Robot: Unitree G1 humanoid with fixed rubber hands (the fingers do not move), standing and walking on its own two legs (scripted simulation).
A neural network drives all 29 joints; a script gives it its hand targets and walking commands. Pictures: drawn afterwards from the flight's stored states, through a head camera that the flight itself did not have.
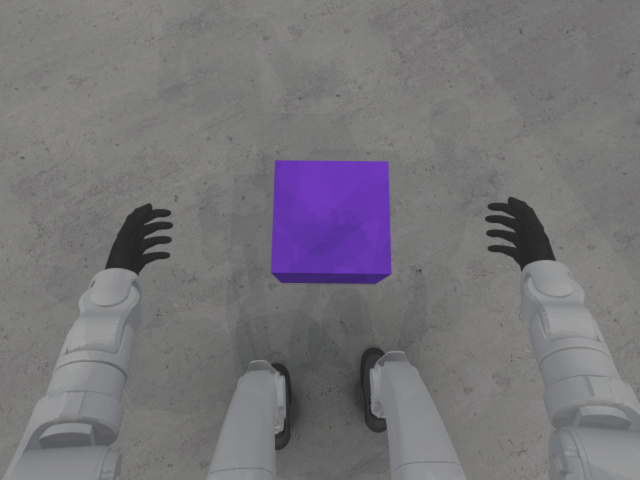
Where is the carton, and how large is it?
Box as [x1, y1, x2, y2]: [271, 160, 390, 283]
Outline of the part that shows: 275,160 271,272 281,282 375,283 390,274 387,161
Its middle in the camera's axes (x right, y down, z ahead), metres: +0.03 -0.03 +0.97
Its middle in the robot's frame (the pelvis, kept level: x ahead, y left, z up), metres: +0.52 -0.02 -0.57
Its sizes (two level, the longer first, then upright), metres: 0.262 0.261 0.236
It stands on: the floor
